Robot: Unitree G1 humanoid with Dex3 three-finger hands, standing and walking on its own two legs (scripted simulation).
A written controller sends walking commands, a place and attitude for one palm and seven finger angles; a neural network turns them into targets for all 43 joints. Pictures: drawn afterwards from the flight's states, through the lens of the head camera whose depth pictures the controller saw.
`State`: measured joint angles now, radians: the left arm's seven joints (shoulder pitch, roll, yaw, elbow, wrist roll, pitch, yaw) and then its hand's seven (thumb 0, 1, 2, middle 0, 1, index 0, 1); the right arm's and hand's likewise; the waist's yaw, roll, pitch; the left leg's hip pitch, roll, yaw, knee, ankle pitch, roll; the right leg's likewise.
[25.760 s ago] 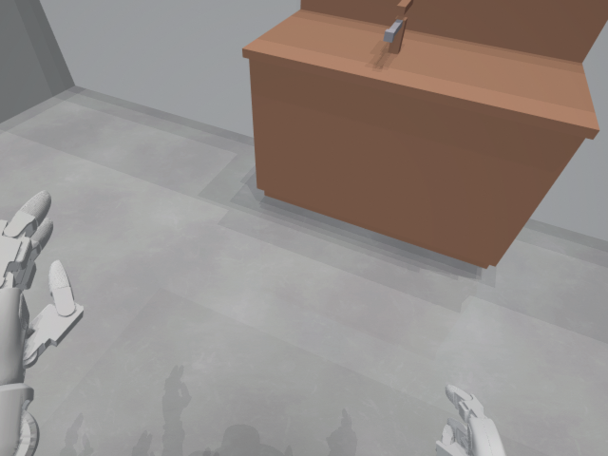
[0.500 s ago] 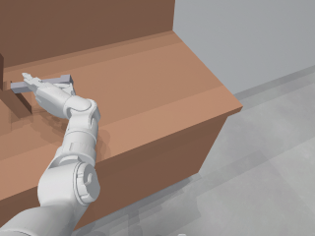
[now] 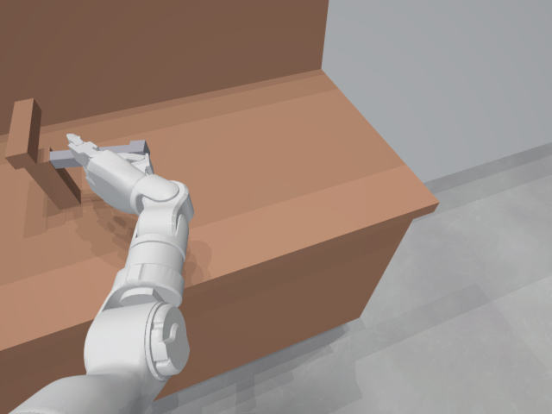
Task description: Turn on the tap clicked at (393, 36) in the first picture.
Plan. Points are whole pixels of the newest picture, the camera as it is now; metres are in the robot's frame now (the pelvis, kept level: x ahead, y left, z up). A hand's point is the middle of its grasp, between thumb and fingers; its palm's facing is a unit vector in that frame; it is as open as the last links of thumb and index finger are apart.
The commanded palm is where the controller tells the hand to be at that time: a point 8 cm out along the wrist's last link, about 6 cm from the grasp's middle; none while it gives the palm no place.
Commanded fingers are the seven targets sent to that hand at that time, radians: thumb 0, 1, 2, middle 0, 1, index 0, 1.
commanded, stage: lift the hand up off the lever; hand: left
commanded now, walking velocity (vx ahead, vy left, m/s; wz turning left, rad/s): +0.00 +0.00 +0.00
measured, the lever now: (139, 152) +0.50 +0.22 +0.10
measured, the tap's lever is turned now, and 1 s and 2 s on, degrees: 77 77 77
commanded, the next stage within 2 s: draw the hand back beside the body in 1.58 s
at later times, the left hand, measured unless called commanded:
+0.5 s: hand (138, 155) +0.45 +0.20 +0.14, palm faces +0.83 -0.55 -0.10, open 7.8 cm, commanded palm +0.40 +0.21 +0.15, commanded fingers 0.00 0.90 0.90 -0.15 -0.15 -0.15 -0.15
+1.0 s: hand (136, 140) +0.46 +0.20 +0.16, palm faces +0.83 -0.55 -0.10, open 7.8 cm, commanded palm +0.40 +0.21 +0.17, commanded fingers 0.00 0.90 0.90 -0.15 -0.15 -0.15 -0.15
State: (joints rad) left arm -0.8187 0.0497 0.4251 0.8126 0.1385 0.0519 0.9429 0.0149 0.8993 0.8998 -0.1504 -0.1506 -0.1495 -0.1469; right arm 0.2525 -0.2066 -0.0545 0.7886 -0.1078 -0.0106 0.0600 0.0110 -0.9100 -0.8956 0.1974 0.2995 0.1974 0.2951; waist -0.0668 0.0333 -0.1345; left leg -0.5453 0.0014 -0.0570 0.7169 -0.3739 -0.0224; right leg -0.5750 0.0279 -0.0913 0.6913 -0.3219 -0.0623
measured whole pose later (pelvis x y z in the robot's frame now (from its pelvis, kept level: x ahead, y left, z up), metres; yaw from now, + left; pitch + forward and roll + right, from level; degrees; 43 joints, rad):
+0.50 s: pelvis -0.01 -0.01 +0.01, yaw +0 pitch +9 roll +0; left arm -0.82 0.08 0.42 0.79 0.11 0.11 0.91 0.01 0.90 0.90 -0.15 -0.15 -0.15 -0.15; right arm 0.25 -0.23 -0.05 0.80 -0.08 -0.02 0.02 0.01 -0.91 -0.90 0.20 0.30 0.20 0.30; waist -0.06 0.03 -0.12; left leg -0.47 0.01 -0.06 0.65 -0.33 -0.03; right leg -0.51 0.03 -0.09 0.63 -0.29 -0.07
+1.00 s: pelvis +0.00 +0.00 +0.01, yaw -1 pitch +9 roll +0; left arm -0.87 0.07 0.43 0.77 0.11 0.16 0.92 0.02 0.90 0.90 -0.15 -0.15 -0.15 -0.15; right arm 0.24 -0.21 -0.05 0.80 -0.08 -0.03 0.03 0.01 -0.91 -0.90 0.20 0.30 0.20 0.30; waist -0.05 0.03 -0.12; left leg -0.46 0.00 -0.04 0.62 -0.33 -0.02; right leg -0.50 0.03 -0.08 0.61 -0.28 -0.06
